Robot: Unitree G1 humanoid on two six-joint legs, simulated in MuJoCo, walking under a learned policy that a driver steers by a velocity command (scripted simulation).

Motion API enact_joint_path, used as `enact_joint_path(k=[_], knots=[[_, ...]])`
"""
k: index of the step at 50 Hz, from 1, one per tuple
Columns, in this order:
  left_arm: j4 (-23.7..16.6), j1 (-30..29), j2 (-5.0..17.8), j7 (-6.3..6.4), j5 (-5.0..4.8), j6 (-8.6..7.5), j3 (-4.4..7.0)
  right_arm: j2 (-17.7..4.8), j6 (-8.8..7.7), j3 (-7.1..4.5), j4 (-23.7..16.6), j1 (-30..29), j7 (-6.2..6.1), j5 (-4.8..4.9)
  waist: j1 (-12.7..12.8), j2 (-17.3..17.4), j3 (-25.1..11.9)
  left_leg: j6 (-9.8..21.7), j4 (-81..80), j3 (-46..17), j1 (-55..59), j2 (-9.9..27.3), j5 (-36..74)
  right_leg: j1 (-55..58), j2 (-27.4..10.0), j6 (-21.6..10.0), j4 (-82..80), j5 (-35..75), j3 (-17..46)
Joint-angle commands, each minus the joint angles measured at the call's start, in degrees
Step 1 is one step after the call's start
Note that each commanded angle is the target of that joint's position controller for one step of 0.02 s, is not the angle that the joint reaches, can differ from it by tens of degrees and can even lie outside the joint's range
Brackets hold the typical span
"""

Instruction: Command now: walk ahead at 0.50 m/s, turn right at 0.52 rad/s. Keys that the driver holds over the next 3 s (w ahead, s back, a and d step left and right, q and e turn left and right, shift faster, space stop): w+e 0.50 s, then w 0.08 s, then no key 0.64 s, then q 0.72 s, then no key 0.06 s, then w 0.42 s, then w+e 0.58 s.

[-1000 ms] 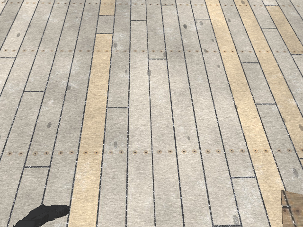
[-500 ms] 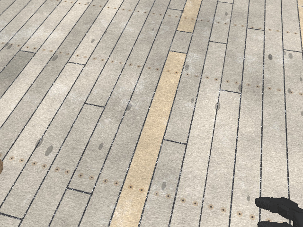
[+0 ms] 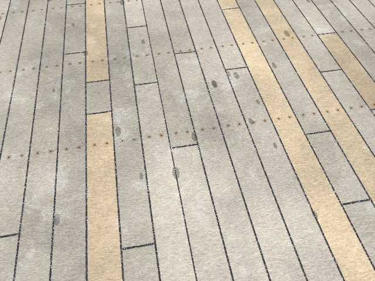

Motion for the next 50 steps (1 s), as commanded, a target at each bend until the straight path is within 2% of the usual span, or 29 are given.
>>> enact_joint_path(k=[1, 3, 4, 5, 6, 7, 8, 9, 10, 11, 14, 19, 22, 24, 27, 28, 29, 30, 31, 32, 33, 34, 36, 40, 44, 47, 48, 49, 50], knots=[[-7.12, -6.06, 3.96, -1.04, -0.08, -0.72, 0.92, -11.08, 0.73, -2.64, -2.22, -0.21, -0.57, 0.77, 1.23, 5.64, 2.69, 7.13, 2.79, -3.29, 1.73, 18.47, 42.55, -0.65, 2.15, -2.64, -2.43, -6.23, -3.63], [-6.38, 0.57, 6.95, -1.06, -0.08, -0.33, 2.55, -12.54, 1.67, -3.02, -2.67, -1.43, -1.16, 0.99, 5.71, 7.66, -2.58, 5.73, 14.49, -1.63, 2.37, 17.8, 61.39, 9.49, 6.68, -5.26, -2.08, -11.69, -6.96], [-4.27, 9.25, 9.53, -0.58, -0.24, -0.22, 4.2, -12.68, 2.07, -2.89, -3.11, -2.62, -1.46, 1.2, 10.7, 6.79, -7.14, 4.02, 25.77, -0.07, -1.71, 15.85, 61.25, 21.72, 9.13, -7.33, -5.83, -9.22, -7.25], [-2.11, 18.82, 14.17, 0.64, -0.25, 0.4, 6.19, -11.29, 1.67, -2.18, -4.07, -2.27, -1.75, 0.39, 14.82, 1.84, -12.47, 1.42, 42.46, -0.12, -15.45, 13.58, 45.01, 39.84, 4.36, -10.5, -7.69, -7.74, 2.54], [-3.23, 16.42, 20.37, 1.16, -0.86, 0.2, 7.16, -2.57, -0.08, 0.75, -7.66, 2.5, -0.77, -1.16, 8.06, -14.55, -17.96, -2.91, 65.55, -4.09, -42.9, 0.36, -9.04, 59.7, -11.79, -23.21, -13.65, -15.44, 37.26], [-4.59, 17.84, 15.29, 0.99, -0.08, -0.53, 5.41, -7.03, -2.63, 0.09, -7.74, -1.68, 0.31, 0.43, 11.5, -5.88, -24.29, -1.45, 70.4, -18.79, -49.59, 0.36, -14.53, 63.02, -14.31, -23.73, -20.73, -20.47, 47.36], [-4.05, 16.52, 11.99, 0.92, 0.52, -1.2, 4.47, -9.33, -3.75, -0.5, -9.62, -7.93, 0.9, 2.6, 12.36, -3.24, -16.26, 0.14, 68.77, -19.04, -52.9, 3.12, -9.96, 57.51, -12.18, -20.07, -21.21, -16.57, 37.66], [-4.09, 13.12, 10.84, 0.86, 0.28, -1.71, 4.09, -8.21, -4.22, -0.19, -10.0, -8.6, 0.63, 2.01, 9.21, 1.67, -10.2, 0.6, 62.31, -18.82, -51.24, 5.68, -5.36, 48.48, -9.5, -17.74, -21.18, -10.26, 30.46], [-4.66, 9.73, 8.88, 1.05, 0.16, -1.84, 3.51, -8.39, -4.06, -0.5, -9.4, -8.86, 0.1, 0.23, 7.15, 2.92, -7.27, 0.14, 57.11, -18.44, -47.75, 7.43, -3.05, 41.23, -7.57, -16.47, -21.87, -4.66, 25.64], [-5.65, 7.64, 8.54, 1.33, 0.87, -1.93, 3.21, -8.63, -3.52, -0.77, -9.33, -7.63, 0.09, -0.3, 5.05, 0.8, -5.7, -0.57, 54.97, -18.66, -43.52, 8.23, -1.67, 35.41, -6.46, -16.73, -22.67, 1.38, 23.26], [-6.02, 6.8, 9.19, 2.06, 0.71, -2.1, 3.44, -6.62, -1.59, -0.53, -9.11, -6.29, 0.08, -1.01, 3.1, 1.3, -4.47, -2.97, 47.94, -17.26, -39.44, 8.1, 1.35, 27.04, -4.19, -16.52, -25.48, 5.23, 18.53], [-4.63, 10.63, 10.99, 3.35, 0.03, -1.42, 4.03, -3.99, -1.46, 0.85, -11.95, -17.33, 0.52, -0.73, 7.23, -1.67, -1.78, -4.85, 25.85, -15.9, -34.75, 4.27, 19.55, 20.84, 0.63, -11.95, -24.63, -1.25, 13.23], [-3.49, 13.32, 11.33, 3.47, -0.33, -1.04, 4.17, -5.21, -1.99, 0.59, -13.2, -20.97, 1.16, 0.26, 8.65, -2.86, -1.92, -4.27, 19.98, -17.11, -32.27, 2.64, 22.47, 22.79, -0.82, -10.92, -22.65, -6.42, 16.92], [-2.97, 14.81, 10.11, 3.6, -0.52, -0.8, 3.89, -6.66, -2.44, 0.01, -13.6, -21.81, 1.57, 0.18, 8.67, -2.98, -1.74, -3.09, 16.78, -17.87, -32.06, 1.88, 19.41, 26.63, -1.59, -9.99, -19.89, -7.71, 19.88], [-3.01, 12.95, 9.2, 3.79, 0.07, -0.51, 3.69, -8.45, -3.29, -1.12, -11.73, -14.38, 1.66, 0.21, 4.27, -5.71, -3.35, 0.1, 14.24, -16.98, -23.73, 2.43, 16.22, 28.19, -2.38, -8.08, -13.54, -5.75, 22.46], [-3.18, 13.3, 6.74, 3.63, 0.41, -0.63, 2.76, -9.75, -3.55, -1.87, -10.49, -9.03, 1.41, -0.55, 1.85, -4.16, -7.17, 2.12, 13.38, -17.81, -14.88, 4.39, 15.16, 26.85, 0.62, -6.34, -6.08, -3.16, 19.74], [-3.71, 15.13, 3.43, 3.54, 1.39, -0.73, 1.45, -12.48, -3.57, -2.43, -9.76, -1.08, 1.04, -1.27, -0.57, 3.42, -14.92, 5.57, 13.61, -28.39, -1.18, 14.09, 11.74, 20.21, 4.55, -4.15, 10.26, -13.7, 14.78], [-4.78, 22.14, 2.06, 3.7, -0.78, -1.16, 1.0, -16.7, -2.76, -3.63, -7.05, 2.31, 1.57, -1.74, 3.05, 24.23, -17.82, 15.33, 6.37, -55.78, 10.87, 24.48, 1.56, 1.14, 11.86, -0.4, 27.59, -33.62, 8.82], [-3.03, 21.7, 7.92, 4.02, -0.96, -1.27, 1.99, -11.06, -2.7, -2.29, -8.45, -0.35, 2.01, -0.3, 2.16, 15.59, -12.89, 14.98, 4.43, -57.99, 8.12, 24.4, -1.22, -4.58, 8.81, 0.73, 34.21, -33.58, 12.12], [-3.34, 15.89, 9.96, 4.08, -0.54, -1.06, 2.6, -7.91, -2.42, -1.35, -9.11, -3.08, 1.87, -0.37, 1.19, 9.68, -7.68, 13.24, 6.08, -47.61, 2.54, 22.43, 9.25, -4.59, 7.51, 1.41, 36.38, -29.67, 11.83], [-3.8, 12.85, 9.49, 4.33, 0.23, -0.79, 2.59, -6.8, -2.2, -0.74, -9.49, -5.71, 1.98, -1.07, 2.15, 5.24, -5.76, 12.53, 6.99, -39.7, -3.13, 20.16, 23.61, -2.09, 6.26, 2.18, 35.5, -27.55, 10.21], [-4.56, 10.98, 8.94, 4.44, 1.26, -0.6, 2.74, -5.48, -2.07, -0.19, -9.17, -7.56, 2.0, -1.3, 3.23, 4.03, -4.46, 12.77, 7.26, -34.54, -7.43, 18.78, 34.86, -0.66, 4.85, 2.59, 32.62, -26.39, 9.69], [-4.43, 12.01, 6.31, 4.04, 0.92, 0.01, 2.26, -4.16, -2.18, 0.44, -7.76, -8.61, 2.02, -1.27, 5.39, 7.99, -4.76, 12.12, 7.09, -26.84, -11.64, 15.59, 46.41, 4.63, 2.92, 3.38, 24.35, -25.86, 7.79], [-4.69, 9.57, 2.62, 4.01, 1.19, 0.83, 0.78, -7.79, -0.93, -0.27, -5.48, -9.48, 1.14, -0.55, 5.57, 9.04, -8.17, 11.95, 5.92, -19.9, -14.42, 13.72, 53.19, 13.46, 3.25, 4.65, 7.41, -16.91, 3.22], [-5.05, 5.49, 4.12, 3.71, 1.11, 1.47, 1.04, -8.75, 0.37, -0.29, -3.43, -8.32, 0.79, 0.2, 3.91, 8.71, -8.45, 11.23, 5.78, -18.94, -14.12, 13.81, 43.94, 18.98, 4.05, 3.59, -1.84, -8.83, 2.1], [-5.03, 4.57, 4.53, 3.58, 1.76, 1.5, 1.43, -7.71, 0.94, 0.36, -2.31, -9.39, 0.78, 0.95, 5.27, 7.86, -6.42, 8.66, 8.4, -19.46, -16.18, 12.45, 30.5, 25.64, 4.82, 0.9, -12.92, -2.33, 1.23], [-5.38, 4.11, 5.84, 3.8, 2.26, 1.44, 1.71, -6.23, 0.84, 0.96, -1.55, -7.76, 0.87, 0.62, 5.18, 6.05, -6.15, 6.08, 9.8, -19.22, -17.9, 10.69, 24.41, 29.61, 2.72, -0.5, -16.45, 4.59, 3.84], [-6.09, 4.38, 9.12, 4.33, 2.68, 1.54, 2.3, -4.62, 0.48, 1.61, -1.54, -5.46, 1.0, -1.07, 3.47, 0.75, -8.73, 3.1, 13.55, -16.95, -20.95, 7.29, 15.02, 36.0, -3.45, -2.8, -13.86, 19.86, 9.55], [-5.98, 2.73, 8.53, 4.59, 2.57, 2.09, 1.97, -2.57, 0.47, 2.22, -0.3, 0.4, 1.08, -1.48, 0.14, -5.69, -11.47, 0.57, 13.66, -14.39, -23.27, 4.42, 1.55, 38.94, -7.26, -7.53, -11.42, 20.57, 12.81]])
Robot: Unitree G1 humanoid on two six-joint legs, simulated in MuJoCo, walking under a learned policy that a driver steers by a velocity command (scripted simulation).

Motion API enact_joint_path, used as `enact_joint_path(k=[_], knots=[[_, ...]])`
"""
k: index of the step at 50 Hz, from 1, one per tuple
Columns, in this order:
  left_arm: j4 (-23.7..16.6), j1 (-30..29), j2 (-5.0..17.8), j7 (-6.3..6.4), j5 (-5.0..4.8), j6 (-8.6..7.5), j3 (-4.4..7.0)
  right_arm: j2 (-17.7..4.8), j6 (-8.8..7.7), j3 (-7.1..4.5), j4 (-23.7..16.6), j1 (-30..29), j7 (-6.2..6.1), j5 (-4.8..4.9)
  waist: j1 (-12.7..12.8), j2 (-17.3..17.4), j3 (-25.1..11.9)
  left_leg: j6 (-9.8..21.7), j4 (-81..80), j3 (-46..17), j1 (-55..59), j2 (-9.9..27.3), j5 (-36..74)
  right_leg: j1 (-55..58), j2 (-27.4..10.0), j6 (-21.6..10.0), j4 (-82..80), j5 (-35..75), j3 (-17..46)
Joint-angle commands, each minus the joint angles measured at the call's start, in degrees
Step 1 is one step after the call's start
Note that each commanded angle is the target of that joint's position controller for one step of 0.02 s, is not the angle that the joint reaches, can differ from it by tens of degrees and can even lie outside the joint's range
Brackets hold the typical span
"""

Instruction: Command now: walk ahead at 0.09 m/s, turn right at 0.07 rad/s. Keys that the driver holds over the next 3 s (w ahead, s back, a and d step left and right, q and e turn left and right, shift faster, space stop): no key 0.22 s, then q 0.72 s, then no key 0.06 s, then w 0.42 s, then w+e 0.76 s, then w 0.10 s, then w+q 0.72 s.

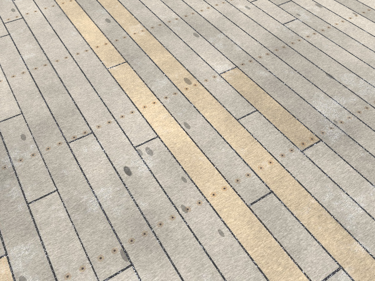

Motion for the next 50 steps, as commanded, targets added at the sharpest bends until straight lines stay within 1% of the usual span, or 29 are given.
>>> enact_joint_path(k=[1, 2, 4, 7, 9, 12, 14, 15, 18, 20, 21, 22, 24, 25, 26, 27, 29, 30, 31, 32, 33, 34, 35, 36, 37, 39, 42, 47, 50], knots=[[-3.5, -0.63, 5.73, 0.2, -0.09, 0.17, 1.6, -3.38, -0.21, 0.23, -1.75, 4.12, -0.29, -1.06, -0.12, -7.02, -10.61, -0.9, -1.87, -2.21, -5.29, 3.98, 0.11, 16.96, -10.01, -9.03, -0.52, 19.18, 9.9], [-3.83, -2.06, 4.86, -0.33, -0.33, 0.26, 1.47, -5.61, 0.48, -0.24, -1.8, 1.54, -0.49, -0.8, 0.9, -4.73, -6.96, -1.1, -1.99, -1.64, -6.2, 3.35, 0.95, 14.06, -6.49, -6.94, -0.51, 13.4, 7.46], [-3.3, -1.68, 6.04, -0.88, -0.16, -0.17, 1.67, -6.64, 1.69, -0.44, -1.49, 0.49, -0.98, -0.71, 1.58, -3.75, -4.36, -1.11, -1.54, -1.69, -6.3, 3.28, 3.92, 11.72, -4.55, -5.17, 0.27, 14.01, 6.14], [-2.06, -1.17, 6.07, -1.03, -0.23, -0.91, 1.66, -6.33, 2.28, -0.23, -0.88, 1.1, -1.37, -0.68, 1.05, -3.66, -4.68, -1.22, -1.54, -2.34, -3.33, 4.05, 8.11, 10.89, -4.78, -5.51, 1.45, 19.94, 6.16], [-1.22, -0.99, 5.84, -1.0, -0.35, -1.17, 1.72, -7.15, 2.31, -0.48, -0.13, 0.59, -1.55, -0.39, 1.59, -2.71, -6.12, -1.41, -0.64, -2.36, -2.23, 4.3, 11.2, 12.73, -4.14, -5.34, 2.68, 24.65, 5.4], [0.04, -1.28, 5.47, -0.84, -0.37, -1.18, 1.76, -6.67, 2.78, -0.42, 1.19, -0.01, -1.78, -0.01, 1.86, -0.63, -6.66, -1.21, -1.07, -2.82, -1.79, 4.6, 12.52, 14.24, -3.88, -4.62, 2.74, 25.66, 4.65], [0.66, -1.77, 7.4, -0.35, -0.37, -1.02, 2.47, -7.17, 3.29, -0.54, 0.63, -1.99, -1.87, 0.37, 2.13, -0.89, -5.98, -1.3, -0.18, -3.4, -3.5, 4.16, 11.76, 15.47, -4.38, -5.39, 2.5, 25.12, 4.34], [1.01, -1.44, 8.7, 0.06, -0.33, -0.83, 3.04, -8.03, 3.46, -0.82, 0.14, -3.01, -2.07, 0.56, 2.47, -0.9, -6.21, -1.25, 1.2, -3.47, -4.56, 3.71, 11.35, 16.08, -5.24, -6.12, 2.2, 24.74, 4.65], [2.4, 0.9, 9.99, 1.29, -0.37, -0.09, 3.82, -7.56, 4.28, -1.16, -0.95, -3.68, -2.49, 0.95, 2.83, -4.37, -7.49, -1.87, 8.66, -3.09, -8.24, 2.35, 5.88, 17.24, -10.74, -9.98, -0.61, 24.89, 8.43], [2.7, 1.09, 10.33, 1.97, -0.21, 0.13, 3.99, -7.13, 5.09, -1.59, -1.39, -3.49, -2.46, 0.98, 3.14, -8.63, -7.6, -2.33, 19.63, -1.7, -11.38, 1.19, -10.71, 15.83, -16.92, -14.12, -4.42, 23.69, 12.84], [2.59, 1.75, 10.54, 2.25, 0.37, -0.15, 3.98, -8.03, 5.56, -2.14, -1.83, -4.47, -2.34, 1.14, 4.57, -9.23, -7.27, -2.6, 30.96, -2.85, -14.1, 1.78, -20.15, 14.36, -20.67, -17.14, -6.91, 24.08, 15.53], [2.68, 0.9, 10.9, 2.38, 0.5, -0.5, 3.95, -8.36, 6.03, -2.69, -2.05, -4.06, -2.24, 1.57, 3.79, -7.46, -6.49, -2.68, 37.22, -4.35, -15.85, 3.19, -22.3, 12.23, -22.18, -17.97, -8.37, 21.5, 15.21], [2.3, -5.47, 10.64, 2.49, -0.4, -0.99, 3.92, -7.19, 6.82, -2.77, -1.55, -1.65, -2.25, 1.73, 0.55, -5.78, -4.14, -2.23, 31.62, -4.63, -13.13, 5.74, -17.17, 6.68, -18.17, -13.31, -9.83, 11.92, 7.84], [2.27, -7.29, 10.46, 2.55, -0.32, -0.82, 3.89, -6.49, 7.04, -2.64, -1.28, -1.07, -2.36, 1.34, 0.15, -5.27, -4.08, -2.06, 28.85, -2.89, -10.21, 5.42, -14.77, 4.55, -16.37, -12.05, -10.85, 8.07, 4.33], [2.54, -8.33, 11.38, 2.41, -0.63, -0.64, 4.09, -6.39, 7.01, -2.58, -1.39, 0.17, -1.89, 1.28, -0.42, -7.7, -4.31, -1.99, 24.27, -2.05, -7.16, 5.74, -11.5, 3.3, -16.2, -11.75, -9.79, 8.87, 2.7], [3.03, -8.29, 11.38, 2.28, -1.06, -0.41, 4.16, -6.96, 6.91, -2.79, -1.19, 1.25, -1.3, 1.11, -0.51, -8.06, -5.24, -1.69, 19.63, -0.73, -4.39, 5.12, -7.55, 3.29, -15.48, -11.06, -8.45, 9.38, 0.85], [4.24, -7.54, 10.69, 2.25, -2.16, 0.32, 4.01, -7.84, 6.75, -3.67, 0.12, 5.29, -0.23, 0.99, -2.12, -5.61, -6.53, 0.56, 6.73, 3.14, 1.76, 1.71, 1.88, 2.87, -13.24, -7.57, -2.68, 4.46, -3.67], [5.61, -4.52, 8.64, 2.05, -2.4, 0.78, 3.66, -8.88, 6.73, -4.14, 0.29, 6.35, -0.05, 0.55, -1.57, 0.46, -4.24, 2.8, 0.37, -0.77, 4.52, 2.01, 5.77, -1.95, -10.22, -3.55, 5.63, -3.77, -7.62], [5.19, -1.72, 5.61, 1.77, -0.25, 1.4, 2.88, -15.24, 6.55, -5.41, -2.11, 5.55, -1.11, 0.4, 0.89, 18.38, -1.35, 9.69, -7.3, -24.07, 7.57, 17.13, 18.12, -16.93, -2.5, 3.37, 23.47, -25.73, -13.06], [1.82, -9.18, 6.76, 2.27, -0.16, 1.07, 3.32, -18.54, 5.05, -5.19, -4.65, 4.22, -0.6, -2.67, -1.41, 17.45, -1.57, 19.07, -12.06, -35.85, -2.43, 23.86, 17.39, -18.38, 2.33, 3.3, 33.7, -32.3, -2.33], [1.53, -10.32, 8.71, 2.62, -0.9, 1.08, 3.91, -17.26, 3.5, -5.15, -5.51, 0.93, -0.6, -3.18, -0.12, 11.31, -0.49, 17.65, -13.6, -32.5, -4.15, 21.27, 8.22, -18.26, 0.82, 2.18, 37.8, -27.09, 0.98], [2.62, -8.48, 10.1, 2.81, -1.21, 0.99, 4.54, -15.87, 2.6, -4.95, -6.0, -2.25, -1.02, -1.72, 1.92, 9.02, 1.03, 13.58, -13.46, -27.79, -4.25, 17.77, 2.25, -18.53, -0.31, 1.31, 37.17, -20.51, 1.76], [4.44, -6.72, 10.62, 3.25, -0.83, 0.98, 5.03, -13.91, 2.41, -4.56, -6.64, -4.51, -1.52, -0.41, 2.8, 6.81, 0.91, 10.5, -12.65, -25.39, -3.04, 15.54, -0.74, -18.56, -1.08, 1.38, 36.73, -16.37, 1.96], [5.22, -5.79, 10.46, 3.41, -0.37, 0.93, 5.12, -12.01, 2.37, -3.91, -7.0, -4.95, -1.92, 0.38, 2.82, 6.45, 0.46, 9.2, -12.54, -23.68, -2.0, 14.04, 0.34, -18.26, -1.08, 1.7, 36.85, -13.22, 2.12], [5.17, -5.67, 9.78, 3.19, -0.63, 0.63, 5.09, -11.43, 2.3, -3.58, -6.99, -3.69, -2.25, 0.36, 2.93, 7.87, -0.42, 9.42, -12.03, -23.22, -1.53, 13.49, 4.08, -17.09, -0.52, 2.12, 37.1, -11.33, 2.3], [5.39, -5.25, 8.86, 2.88, -0.99, -0.08, 4.93, -10.47, 2.26, -3.43, -6.73, -0.99, -2.7, 0.45, 2.27, 7.09, -2.86, 10.2, -10.63, -22.01, 3.47, 12.78, 10.74, -17.26, 0.18, 3.11, 35.0, -9.22, 2.68], [5.35, -6.24, 8.03, 2.71, -1.24, -0.62, 4.63, -11.04, 2.58, -3.76, -6.77, 1.36, -3.16, 0.81, 1.23, 7.14, -3.43, 10.7, -9.81, -23.08, 7.85, 12.42, 12.53, -18.11, 0.71, 4.32, 29.09, -8.93, 3.3], [5.44, -7.02, 8.05, 1.99, -1.5, -1.35, 4.27, -12.49, 3.38, -4.59, -7.84, 0.87, -3.35, 0.85, 0.49, 8.6, -2.56, 11.39, -9.22, -26.21, 6.38, 11.34, 9.83, -13.93, 1.52, 5.5, 18.93, -9.92, 4.05], [6.27, -5.76, 8.34, 1.32, -1.67, -1.85, 3.99, -12.05, 3.76, -4.46, -8.42, -0.47, -3.17, 0.51, 0.22, 9.0, -3.69, 12.03, -7.85, -26.17, 4.69, 11.26, 14.08, -8.97, 1.2, 5.55, 15.51, -10.4, 3.14]])
Over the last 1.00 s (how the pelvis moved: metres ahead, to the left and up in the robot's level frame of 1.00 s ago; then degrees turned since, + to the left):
0.47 -0.07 0.00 -23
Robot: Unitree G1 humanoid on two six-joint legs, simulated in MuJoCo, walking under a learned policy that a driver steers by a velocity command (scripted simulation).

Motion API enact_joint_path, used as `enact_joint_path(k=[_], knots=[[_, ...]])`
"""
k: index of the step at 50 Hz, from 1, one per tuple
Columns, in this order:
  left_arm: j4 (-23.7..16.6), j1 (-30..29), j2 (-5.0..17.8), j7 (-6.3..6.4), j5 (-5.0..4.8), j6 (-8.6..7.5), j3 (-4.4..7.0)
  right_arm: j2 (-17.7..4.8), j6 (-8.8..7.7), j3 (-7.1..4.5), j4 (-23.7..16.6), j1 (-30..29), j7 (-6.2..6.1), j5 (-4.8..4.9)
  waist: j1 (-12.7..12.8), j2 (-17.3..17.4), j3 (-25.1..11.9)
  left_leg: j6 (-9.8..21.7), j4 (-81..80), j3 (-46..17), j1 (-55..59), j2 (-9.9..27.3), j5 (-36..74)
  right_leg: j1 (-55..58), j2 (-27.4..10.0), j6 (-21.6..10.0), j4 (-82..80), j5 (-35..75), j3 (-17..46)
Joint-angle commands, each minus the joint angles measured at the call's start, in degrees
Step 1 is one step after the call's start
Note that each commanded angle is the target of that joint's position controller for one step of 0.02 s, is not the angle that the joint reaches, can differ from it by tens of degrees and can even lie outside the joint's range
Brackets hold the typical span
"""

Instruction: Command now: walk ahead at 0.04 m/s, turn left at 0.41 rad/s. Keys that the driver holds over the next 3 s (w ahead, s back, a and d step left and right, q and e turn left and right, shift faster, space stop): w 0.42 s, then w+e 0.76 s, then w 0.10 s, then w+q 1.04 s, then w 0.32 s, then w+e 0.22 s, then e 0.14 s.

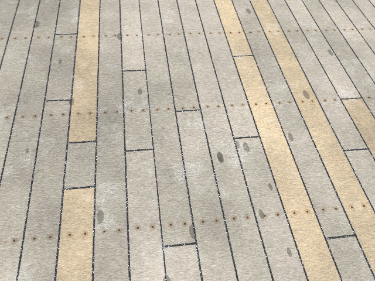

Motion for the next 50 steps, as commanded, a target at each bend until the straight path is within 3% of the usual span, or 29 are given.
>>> enact_joint_path(k=[1, 4, 7, 8, 9, 10, 11, 12, 14, 16, 18, 21, 24, 27, 28, 29, 30, 31, 32, 33, 34, 35, 36, 38, 39, 40, 43, 47, 50], knots=[[-3.25, -2.14, 4.64, -0.76, -0.22, -1.45, 0.43, -9.77, -0.13, -2.42, -3.06, 0.32, -0.1, -0.15, -1.36, 9.12, -6.12, 8.99, -5.76, -15.88, 7.73, 14.57, 3.95, -1.49, -0.55, -0.05, -3.85, -0.44, -0.75], [-3.33, -2.69, 4.51, -2.0, -0.57, -2.56, -0.11, -8.98, -0.14, -1.8, -2.74, -0.29, 0.3, 0.08, -1.81, 10.18, -4.35, 9.11, -7.86, -18.27, 3.71, 13.48, -13.75, 3.52, -0.12, -1.96, -9.74, -1.37, -3.02], [-0.93, 2.56, 3.62, -2.95, -0.65, -4.44, -0.52, -7.32, -0.59, -0.75, -2.34, -0.71, 0.54, 0.0, 1.47, 8.38, -2.86, 6.9, -5.83, -18.49, -1.39, 10.71, -19.81, 14.9, 0.06, -5.5, -23.64, 5.47, -5.18], [0.16, 5.68, 4.64, -2.82, -0.26, -4.91, -0.35, -5.55, -1.11, -0.12, -2.43, -0.64, 0.65, -0.24, 2.69, 5.97, -3.76, 4.95, -1.61, -16.27, -5.23, 8.6, -20.15, 21.26, -3.19, -7.06, -25.15, 5.17, -2.25], [1.28, 10.96, 6.93, -2.61, 0.53, -5.17, -0.18, -2.11, -1.73, 0.91, -2.79, -0.54, 0.97, -0.5, 3.71, -2.63, -5.95, 1.77, 13.17, -8.43, -11.28, 3.02, -21.47, 27.97, -12.28, -10.32, -28.45, 0.03, 8.44], [3.24, 15.16, 13.82, -3.02, 1.68, -5.22, 1.41, -3.36, -2.74, 0.44, -5.65, -2.26, 0.87, 0.74, 3.71, -12.54, -2.9, -0.14, 22.39, 0.18, -24.16, -3.49, -25.03, 29.55, -20.99, -19.0, -34.5, -11.12, 27.26], [2.68, 13.21, 11.12, -3.23, 1.2, -5.79, 1.02, -8.52, -3.57, -0.85, -5.83, -4.64, 0.6, 1.13, 4.32, -8.27, 2.73, -1.03, 30.55, -0.95, -30.85, 1.31, -22.93, 26.89, -23.81, -21.92, -36.39, -19.73, 31.2], [1.85, 10.96, 7.69, -2.97, 0.36, -6.05, 0.06, -9.91, -3.99, -1.47, -4.91, -3.86, 0.89, 1.3, 3.41, -6.84, 4.55, -1.37, 33.18, -1.53, -32.43, 3.22, -17.81, 26.72, -20.93, -20.0, -36.71, -19.44, 26.42], [1.37, 10.17, 5.9, -2.7, -0.57, -5.82, -0.71, -8.26, -4.5, -1.41, -4.42, -3.65, 1.63, 0.22, 3.08, -6.98, 3.82, -2.78, 33.46, 2.32, -34.01, 6.39, -10.78, 28.69, -17.31, -16.86, -37.34, -12.61, 19.28], [2.26, 14.26, 3.73, -2.6, -0.25, -5.73, -1.51, -5.24, -5.41, -0.7, -5.27, -7.22, 2.43, -0.52, 5.47, -5.67, 2.48, -3.64, 31.95, 5.36, -31.5, 7.86, -5.37, 27.85, -13.67, -15.21, -37.17, 1.14, 10.81], [2.77, 14.65, 6.12, -2.55, 0.02, -5.46, -1.1, -2.93, -5.7, -0.05, -6.9, -10.27, 2.63, 0.13, 5.87, -7.1, 2.44, -4.84, 25.95, 7.77, -29.98, 8.49, -0.53, 25.63, -13.12, -16.25, -38.76, 4.14, 9.23], [3.02, 16.08, 6.75, -2.35, -0.2, -4.99, -1.27, -1.12, -6.0, 0.74, -8.21, -13.72, 3.25, 0.31, 6.95, -5.93, 2.6, -5.53, 15.11, 10.16, -23.04, 7.13, 4.01, 22.25, -11.26, -15.51, -38.47, 11.1, 3.75], [3.9, 19.14, 7.93, -2.54, -0.72, -4.6, -1.16, -1.95, -6.45, 0.63, -9.61, -16.06, 3.92, 0.78, 7.02, -5.96, 3.23, -5.2, 9.32, 10.28, -16.5, 5.73, 6.41, 19.83, -13.02, -15.73, -37.28, 14.85, 4.97], [3.56, 17.84, 9.17, -2.36, -1.31, -4.1, -0.73, -5.16, -6.75, -0.56, -9.2, -11.52, 3.96, 1.13, 2.39, -6.69, 1.78, -3.04, 5.25, 8.9, -8.61, 5.09, 5.59, 20.91, -15.07, -14.02, -33.33, 22.38, 6.31], [3.23, 16.99, 9.21, -2.3, -1.27, -4.01, -0.75, -6.73, -6.72, -1.47, -7.79, -6.39, 3.52, 1.0, -0.78, -6.22, -1.16, -1.78, 3.75, 9.35, -0.43, 4.32, 5.71, 19.49, -13.71, -12.71, -27.96, 29.71, 4.86], [2.78, 16.82, 7.86, -2.39, -0.74, -4.07, -1.21, -9.28, -6.58, -2.82, -5.66, 1.67, 2.81, 0.91, -4.75, -4.78, -6.55, -0.23, 3.46, 8.84, 11.56, 5.23, 5.38, 15.76, -10.44, -10.92, -17.76, 33.08, 2.36], [0.67, 16.51, 3.74, -2.52, 0.89, -4.18, -2.66, -13.44, -6.23, -3.97, -4.43, 12.15, 2.0, -0.24, -8.75, 2.12, -16.53, 3.29, 4.95, -2.68, 28.26, 16.73, 1.12, 5.26, -6.31, -8.62, 0.37, 19.4, -0.1], [-0.21, 24.06, -2.63, -2.28, -0.75, -4.96, -4.21, -16.2, -5.64, -4.24, -3.13, 14.42, 2.55, -1.01, -4.56, 20.58, -24.83, 10.38, -4.59, -28.37, 38.37, 29.8, -15.23, -10.08, 1.36, -6.42, 17.88, -14.24, -2.14], [0.71, 21.73, 4.69, -2.25, -2.35, -5.25, -2.41, -9.84, -5.87, -2.64, -3.61, 11.8, 2.81, -0.96, -5.2, 14.81, -18.22, 9.22, -8.75, -29.96, 31.42, 27.96, -21.68, -14.31, -1.8, -6.83, 25.36, -14.11, 2.4], [-0.52, 17.51, 6.9, -2.35, -2.9, -5.22, -1.51, -7.04, -6.13, -1.73, -3.97, 7.32, 2.79, -0.43, -4.2, 11.92, -10.0, 7.3, -9.14, -20.24, 24.49, 26.34, -18.47, -17.08, -4.28, -7.63, 26.52, -8.8, 1.24], [-0.2, 15.66, 5.88, -2.26, -2.0, -5.17, -1.58, -5.8, -6.39, -1.3, -4.13, 4.74, 2.97, -0.63, -3.03, 7.87, -6.38, 5.89, -9.03, -12.15, 18.19, 23.41, -6.28, -14.33, -6.48, -7.67, 24.9, -4.71, 0.8], [-0.49, 15.07, 4.72, -2.18, -1.41, -4.77, -1.39, -4.75, -6.48, -1.15, -3.76, 2.03, 3.13, -0.86, -1.25, 7.31, -4.3, 5.83, -11.53, -8.19, 13.78, 21.58, -5.03, -13.67, -7.55, -7.45, 22.9, -1.43, 0.19], [-0.52, 15.41, 3.74, -2.3, -1.51, -4.1, -1.33, -4.33, -6.9, -1.1, -3.48, 0.35, 3.15, -1.24, 0.23, 8.35, -3.11, 5.81, -13.6, -4.93, 9.72, 20.56, -2.7, -10.84, -9.03, -7.33, 22.12, 0.62, 0.29], [-0.98, 14.92, 1.64, -2.55, -1.56, -2.67, -1.51, -2.53, -7.72, -0.91, -2.75, -0.94, 3.14, -1.02, 1.21, 6.59, -1.22, 5.99, -15.96, 0.97, 6.93, 19.15, 2.41, -10.43, -9.4, -7.05, 21.38, 2.65, -0.18], [-1.6, 14.16, 1.13, -2.67, -1.26, -2.32, -1.52, -2.75, -8.07, -1.09, -2.22, -0.6, 3.1, -0.84, 1.47, 6.16, -0.24, 5.77, -15.87, 3.95, 6.28, 18.82, 7.13, -11.55, -9.48, -7.0, 20.41, 4.07, 0.02], [-2.95, 13.14, 0.46, -2.78, -1.05, -2.07, -1.73, -4.63, -8.22, -1.57, -1.74, -0.83, 2.95, -0.88, 2.23, 6.53, 0.26, 6.94, -17.16, 4.31, 6.28, 20.34, 7.25, -13.5, -9.66, -6.28, 18.21, 6.24, 0.21], [-4.68, 9.51, 0.97, -3.39, -0.87, -2.14, -1.72, -5.43, -8.04, -1.94, -0.87, -0.31, 2.35, -1.5, 1.86, 3.03, 1.23, 7.02, -18.33, 9.99, 7.73, 19.56, 10.2, -15.77, -9.08, -5.62, 10.09, 14.04, 0.43], [-8.37, -0.06, 0.43, -5.24, -0.42, -2.81, -2.65, -7.14, -7.29, -2.49, 0.34, 2.78, 1.69, -0.61, -1.78, 1.2, 3.93, 5.51, -18.27, 17.55, 9.39, 18.42, 14.06, -13.8, -7.58, -6.28, -3.13, 21.22, -5.62], [-11.5, -4.07, 0.57, -6.27, -0.66, -2.76, -2.82, -8.91, -6.07, -3.04, 1.65, 5.59, 1.57, 0.36, -2.44, 1.67, 4.18, 4.86, -15.47, 18.95, 16.04, 20.89, 18.64, -14.83, -6.93, -8.09, -7.7, 18.51, -7.24]])
Over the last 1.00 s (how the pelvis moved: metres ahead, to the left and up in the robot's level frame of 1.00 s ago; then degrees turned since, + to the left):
-0.02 0.04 0.01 23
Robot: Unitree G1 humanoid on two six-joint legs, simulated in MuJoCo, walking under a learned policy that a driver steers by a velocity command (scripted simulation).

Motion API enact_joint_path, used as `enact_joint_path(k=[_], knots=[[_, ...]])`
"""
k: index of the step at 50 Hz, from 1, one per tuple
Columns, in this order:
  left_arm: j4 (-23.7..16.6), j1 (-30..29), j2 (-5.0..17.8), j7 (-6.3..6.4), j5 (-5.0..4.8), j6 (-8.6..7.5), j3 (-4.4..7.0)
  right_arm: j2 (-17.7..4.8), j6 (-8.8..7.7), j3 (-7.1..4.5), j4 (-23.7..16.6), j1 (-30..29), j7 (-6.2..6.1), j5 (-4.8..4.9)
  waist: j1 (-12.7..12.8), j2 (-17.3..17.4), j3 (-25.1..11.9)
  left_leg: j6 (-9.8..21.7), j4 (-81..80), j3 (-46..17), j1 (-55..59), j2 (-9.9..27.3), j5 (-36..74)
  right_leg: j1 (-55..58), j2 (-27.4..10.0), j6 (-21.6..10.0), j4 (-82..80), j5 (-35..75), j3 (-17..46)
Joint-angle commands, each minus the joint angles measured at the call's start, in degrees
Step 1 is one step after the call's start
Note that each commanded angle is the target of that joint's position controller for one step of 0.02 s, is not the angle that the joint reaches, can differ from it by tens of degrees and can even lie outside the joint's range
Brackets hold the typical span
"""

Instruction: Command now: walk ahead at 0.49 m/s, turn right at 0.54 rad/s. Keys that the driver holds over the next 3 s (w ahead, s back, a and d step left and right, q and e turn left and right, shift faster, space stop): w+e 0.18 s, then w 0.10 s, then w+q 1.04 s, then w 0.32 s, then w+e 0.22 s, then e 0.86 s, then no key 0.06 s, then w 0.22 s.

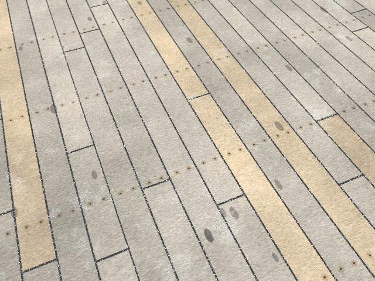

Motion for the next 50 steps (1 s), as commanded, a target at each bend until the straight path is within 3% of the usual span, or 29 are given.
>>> enact_joint_path(k=[1, 3, 5, 6, 7, 8, 9, 10, 11, 12, 14, 15, 17, 22, 28, 31, 32, 33, 34, 35, 36, 37, 38, 39, 40, 41, 42, 47, 50], knots=[[-6.58, -6.03, 3.05, -1.21, -0.14, -0.66, 0.36, -10.37, 0.49, -2.42, -2.99, -0.92, -0.44, 0.87, 0.96, 3.28, 3.79, 8.18, -0.76, -2.82, -0.64, 18.34, 29.87, -0.2, 1.19, -2.1, -3.93, -2.58, -2.53], [-7.36, -3.63, 5.1, -1.4, -0.21, -0.38, 1.47, -12.15, 1.57, -2.82, -3.32, -1.24, -0.8, 1.13, 3.51, 6.04, -0.08, 6.69, 7.55, -1.33, 1.98, 18.37, 49.9, 6.23, 5.28, -4.4, -3.99, -8.27, -5.97], [-4.32, 10.69, 9.93, -0.69, -0.6, 0.05, 4.38, -12.5, 2.64, -2.64, -4.18, -2.66, -1.25, 1.32, 11.86, 6.35, -8.19, 4.21, 27.66, 0.76, -2.93, 15.87, 57.19, 25.8, 10.35, -7.93, -7.01, -8.82, -7.5], [-2.35, 19.56, 14.66, 0.6, -0.63, 0.87, 6.39, -10.5, 2.27, -1.71, -5.31, -1.5, -1.54, 0.12, 15.1, 0.69, -13.56, 1.49, 45.19, 0.69, -16.86, 13.55, 38.91, 43.43, 4.86, -11.01, -8.26, -9.5, 3.4], [-3.94, 16.21, 20.52, 0.92, -1.0, 0.63, 7.13, -1.84, 0.47, 1.05, -8.93, 3.58, -0.64, -0.97, 7.34, -14.68, -19.62, -2.57, 67.6, -5.21, -42.99, 0.4, -13.97, 61.64, -10.93, -23.7, -15.86, -21.34, 39.51], [-5.54, 17.21, 15.18, 0.6, -0.06, -0.19, 5.36, -7.17, -2.06, 0.3, -9.39, -1.92, 0.27, 1.09, 11.34, -5.44, -24.59, -0.93, 71.97, -19.26, -49.45, 0.69, -16.32, 63.82, -13.21, -23.36, -23.98, -27.26, 48.79], [-4.88, 15.86, 11.9, 0.47, 0.51, -1.03, 4.46, -9.38, -3.13, -0.26, -11.17, -7.74, 0.74, 3.08, 11.95, -2.69, -16.06, 0.7, 69.9, -19.16, -52.72, 3.31, -11.3, 57.91, -11.45, -19.71, -24.72, -22.95, 39.49], [-4.79, 12.4, 10.2, 0.39, 0.35, -1.64, 3.87, -8.26, -3.53, 0.06, -10.92, -7.49, 0.39, 2.5, 8.62, 2.42, -10.29, 1.25, 63.59, -18.8, -50.5, 6.34, -6.38, 48.74, -9.19, -17.38, -24.33, -15.17, 31.54], [-5.28, 8.95, 7.78, 0.59, 0.44, -1.87, 3.14, -8.31, -3.28, -0.2, -9.93, -7.17, -0.13, 0.82, 6.61, 3.08, -7.73, 0.92, 58.54, -18.41, -46.51, 8.43, -3.75, 41.48, -7.23, -16.04, -24.55, -8.29, 25.71], [-6.1, 6.91, 7.12, 0.84, 1.34, -2.03, 2.71, -8.5, -2.65, -0.41, -9.5, -5.61, -0.06, 0.35, 4.75, 0.9, -6.46, 0.41, 56.84, -18.52, -42.15, 9.57, -2.15, 35.99, -6.2, -16.08, -25.19, -1.14, 22.47], [-5.92, 6.08, 5.79, 1.02, 1.2, -2.35, 2.35, -7.12, -1.07, -0.37, -8.59, -4.49, -0.03, -0.42, 3.65, 2.34, -5.81, -0.12, 53.51, -17.56, -38.68, 10.22, 0.55, 31.38, -3.45, -14.69, -28.02, 2.63, 17.61], [-5.13, 6.78, 7.79, 1.23, 1.34, -2.68, 2.66, -5.91, -0.37, -0.04, -8.51, -3.07, 0.06, -0.16, 2.78, -0.71, -5.77, -1.21, 51.45, -16.84, -38.17, 10.18, 1.69, 29.35, -4.85, -15.88, -28.7, 6.49, 15.62], [-3.91, 8.07, 7.96, 1.68, 1.18, -3.01, 2.66, -5.71, 0.26, 0.33, -9.3, -6.28, 0.14, -0.18, 4.26, -0.63, -2.93, -2.83, 45.51, -16.25, -40.66, 10.96, 7.3, 28.13, -3.8, -15.03, -30.24, 8.99, 10.78], [-1.83, 9.86, 8.84, 2.18, 1.63, -3.04, 2.37, -3.39, -0.3, 1.55, -10.44, -13.65, 1.26, 0.88, 8.04, -1.3, -0.02, -1.88, 28.59, -14.19, -39.56, 9.31, 24.95, 28.98, -2.36, -11.11, -32.4, 1.61, 2.89], [1.82, 13.55, 9.35, 2.4, 1.12, -1.97, 2.67, -4.19, -0.64, 1.49, -13.7, -19.48, 3.4, 1.28, 10.01, -0.15, 2.59, 2.18, 20.95, -14.38, -46.55, 5.96, 19.12, 43.88, -7.42, -9.2, -28.98, 7.21, 0.62], [1.42, 11.27, 11.19, 3.25, 0.97, -0.94, 3.21, -6.2, -0.27, 0.45, -13.7, -14.01, 3.91, 0.85, 5.97, -2.83, -2.18, 5.2, 21.03, -10.72, -38.01, 2.01, 11.0, 46.68, -7.69, -6.75, -19.43, 30.91, -1.62], [0.96, 10.23, 11.49, 3.64, 1.05, -0.38, 3.22, -8.15, 0.0, -0.74, -12.41, -7.81, 3.67, 0.69, 2.37, -2.55, -6.29, 6.6, 20.3, -8.75, -29.6, -0.53, 10.53, 45.51, -6.18, -5.51, -10.39, 39.26, -3.55], [0.31, 10.17, 10.74, 4.19, 1.21, -0.15, 2.76, -11.11, 0.27, -2.27, -10.82, 0.37, 3.05, 0.76, -1.79, -0.59, -11.27, 8.86, 19.31, -11.43, -15.66, -0.17, 13.66, 38.06, -4.04, -3.37, 2.44, 36.3, -5.69], [-2.02, 16.0, 6.12, 3.94, 2.31, -1.33, 1.05, -17.58, 0.54, -3.99, -10.65, 6.62, 2.32, 0.41, -0.73, 10.58, -19.5, 17.95, 20.23, -34.97, 7.81, 14.11, 12.35, 15.75, 2.54, 0.35, 24.91, 10.54, -6.53], [-2.28, 16.26, 3.77, 2.88, 2.42, -3.28, -0.28, -15.34, 0.25, -3.21, -10.61, 7.8, 2.54, 1.22, -0.36, 16.44, -25.97, 24.98, 9.45, -61.08, 18.74, 21.84, 2.74, 0.09, 12.0, 1.99, 37.22, -33.0, 2.15], [-3.13, 10.87, 8.77, 1.77, -0.01, -4.79, 0.9, -10.91, 0.36, -1.98, -10.62, 7.21, 2.31, 1.03, -2.71, 11.17, -20.61, 21.12, 7.21, -55.81, 16.81, 19.87, -4.02, -6.53, 7.67, 0.68, 40.37, -30.58, 7.5], [-4.89, 6.36, 9.04, 1.37, -0.96, -5.66, 0.73, -9.67, 0.46, -1.62, -11.24, 3.95, 2.01, 0.83, -2.12, 7.11, -13.46, 18.7, 6.46, -48.51, 9.12, 18.01, -2.95, -8.23, 4.94, -0.2, 37.38, -25.89, 6.51], [-5.37, 4.26, 8.43, 1.55, 0.24, -6.0, 0.66, -8.81, 0.7, -1.17, -12.05, 0.5, 1.9, 0.62, -0.04, 1.37, -7.98, 17.4, 5.06, -43.27, -0.28, 16.05, 2.15, -6.36, 2.95, -0.21, 31.77, -22.78, 5.52], [-5.52, 3.27, 9.03, 1.9, 1.84, -5.89, 1.14, -7.94, 0.56, -0.8, -12.62, -0.98, 1.94, 0.27, 1.31, 1.66, -4.65, 16.62, 4.9, -38.39, -7.86, 13.94, 15.88, -1.68, 1.64, 0.23, 27.0, -21.3, 5.04], [-5.85, 5.84, 8.24, 1.89, 1.97, -5.35, 1.25, -8.13, 0.79, -0.68, -13.45, -3.09, 1.66, -0.22, 4.23, 4.08, -5.43, 17.4, 3.65, -37.71, -10.82, 13.22, 16.55, 0.98, 1.13, 1.19, 24.97, -20.4, 5.44], [-5.28, 6.84, 7.79, 2.11, 2.29, -4.69, 1.22, -7.42, 0.87, -0.62, -14.01, -4.39, 1.51, 0.04, 4.83, 3.0, -5.04, 17.0, 1.93, -36.0, -13.39, 11.59, 16.43, 2.49, 0.65, 1.78, 22.93, -19.28, 4.98], [-5.43, 7.87, 6.95, 2.23, 2.05, -4.12, 0.99, -8.99, 0.81, -1.01, -14.06, -4.77, 1.12, -0.02, 5.71, 5.52, -4.71, 18.07, 1.67, -34.75, -16.56, 12.01, 19.78, 3.44, 0.95, 3.06, 20.56, -19.11, 4.02], [-7.48, -1.43, 3.94, 2.49, 2.43, -3.68, -0.12, -10.27, 1.37, -1.58, -12.88, -1.76, -0.38, 0.95, 2.21, 4.26, -3.05, 13.44, 1.62, -27.03, -21.92, 6.06, 16.52, 8.17, 4.32, 5.84, -0.22, -0.11, 2.2], [-8.95, -5.92, 4.94, 1.8, 1.24, -4.45, -0.03, -10.53, 2.1, -1.87, -11.58, 1.47, -0.55, 1.43, 0.12, 7.18, -2.59, 12.3, 4.65, -29.83, -20.59, 7.15, 14.19, 11.34, 5.87, 5.75, -8.2, 4.14, 2.9]])
Over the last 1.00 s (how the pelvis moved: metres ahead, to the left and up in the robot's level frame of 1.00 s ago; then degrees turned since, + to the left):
0.39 0.02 -0.01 -12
